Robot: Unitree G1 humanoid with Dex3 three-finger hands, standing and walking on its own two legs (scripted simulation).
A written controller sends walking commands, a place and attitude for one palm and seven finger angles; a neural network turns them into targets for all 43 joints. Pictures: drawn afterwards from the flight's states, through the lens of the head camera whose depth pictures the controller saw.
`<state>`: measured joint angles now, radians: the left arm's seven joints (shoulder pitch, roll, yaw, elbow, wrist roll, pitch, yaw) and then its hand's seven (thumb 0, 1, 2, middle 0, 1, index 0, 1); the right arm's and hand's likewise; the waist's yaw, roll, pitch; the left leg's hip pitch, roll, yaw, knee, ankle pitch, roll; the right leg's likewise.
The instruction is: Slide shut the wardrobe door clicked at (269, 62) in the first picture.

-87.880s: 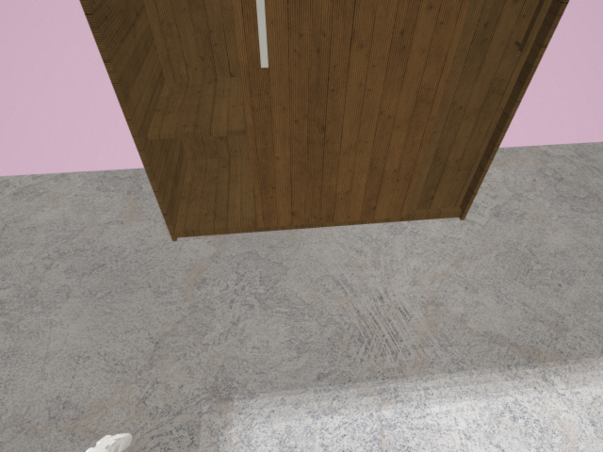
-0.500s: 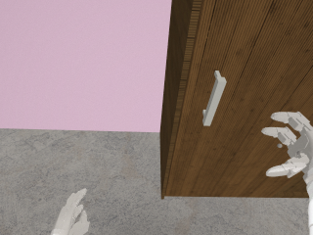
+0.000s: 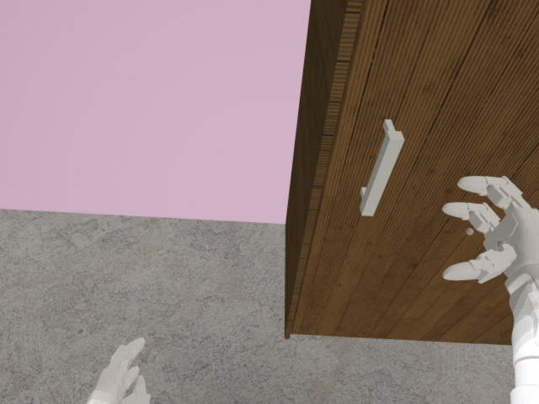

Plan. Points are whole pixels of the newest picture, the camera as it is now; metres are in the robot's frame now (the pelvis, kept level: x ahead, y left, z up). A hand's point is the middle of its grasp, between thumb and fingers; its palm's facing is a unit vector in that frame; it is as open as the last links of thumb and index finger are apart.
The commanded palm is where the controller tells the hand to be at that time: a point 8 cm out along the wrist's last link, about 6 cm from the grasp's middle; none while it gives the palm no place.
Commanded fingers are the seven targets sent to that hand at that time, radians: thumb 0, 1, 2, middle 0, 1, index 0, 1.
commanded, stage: move the hooked fingers beside the handle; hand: right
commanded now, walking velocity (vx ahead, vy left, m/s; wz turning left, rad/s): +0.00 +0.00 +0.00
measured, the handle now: (377, 169) +0.48 -0.15 +0.11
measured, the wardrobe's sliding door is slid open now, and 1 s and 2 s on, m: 0.00 0.00 0.00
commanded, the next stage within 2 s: none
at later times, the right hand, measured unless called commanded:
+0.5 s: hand (439, 207) +0.38 -0.22 +0.13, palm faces +0.02 +1.00 -0.02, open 13.9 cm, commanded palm +0.36 -0.27 +0.12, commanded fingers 0.00 0.50 -0.30 0.30 1.20 0.30 1.20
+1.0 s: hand (417, 188) +0.43 -0.20 +0.12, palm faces +0.00 +1.00 -0.03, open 13.9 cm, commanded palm +0.40 -0.26 +0.12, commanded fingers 0.00 0.50 -0.30 0.30 1.20 0.30 1.20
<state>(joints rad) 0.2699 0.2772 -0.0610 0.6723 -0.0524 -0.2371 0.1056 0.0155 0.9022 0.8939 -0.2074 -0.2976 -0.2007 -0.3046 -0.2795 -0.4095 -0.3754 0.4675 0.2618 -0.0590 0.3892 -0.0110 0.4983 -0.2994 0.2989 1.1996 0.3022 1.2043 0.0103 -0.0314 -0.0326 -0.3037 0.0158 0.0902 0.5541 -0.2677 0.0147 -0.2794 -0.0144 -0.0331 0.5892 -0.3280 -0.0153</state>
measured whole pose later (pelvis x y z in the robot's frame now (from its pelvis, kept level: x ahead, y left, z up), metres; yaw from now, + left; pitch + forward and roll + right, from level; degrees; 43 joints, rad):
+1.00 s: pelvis +0.01 -0.01 +0.00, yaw +2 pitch +6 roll +1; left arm 0.35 0.27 -0.04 0.67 -0.04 -0.12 0.05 0.01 0.90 0.89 -0.21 -0.30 -0.20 -0.30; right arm -0.56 -0.40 -0.34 0.78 0.17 -0.18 0.26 -0.01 0.50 -0.30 0.30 1.20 0.30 1.20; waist 0.08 -0.02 -0.06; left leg -0.42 0.01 0.06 0.59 -0.27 0.01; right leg -0.38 -0.02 -0.06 0.62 -0.35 -0.02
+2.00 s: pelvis +0.01 -0.01 +0.00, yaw +1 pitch +5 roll +1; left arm 0.31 0.26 -0.05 0.67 -0.04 -0.10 0.05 0.01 0.90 0.89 -0.21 -0.30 -0.20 -0.30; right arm -0.53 -0.35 -0.29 0.71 0.17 -0.15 0.23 -0.01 0.50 -0.30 0.30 1.20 0.30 1.20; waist 0.06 -0.02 -0.06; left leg -0.40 0.02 0.07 0.59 -0.28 0.00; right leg -0.37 -0.01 -0.05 0.63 -0.35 -0.03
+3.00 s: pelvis +0.00 -0.01 +0.00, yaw +1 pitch +6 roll +1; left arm 0.31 0.26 -0.04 0.67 -0.04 -0.09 0.05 0.01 0.90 0.89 -0.21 -0.30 -0.20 -0.30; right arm -0.59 -0.33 -0.25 0.76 0.16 -0.15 0.17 -0.01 0.50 -0.30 0.30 1.20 0.30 1.20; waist 0.06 -0.02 -0.05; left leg -0.42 0.02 0.07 0.60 -0.28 0.01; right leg -0.38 -0.01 -0.05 0.63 -0.35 -0.02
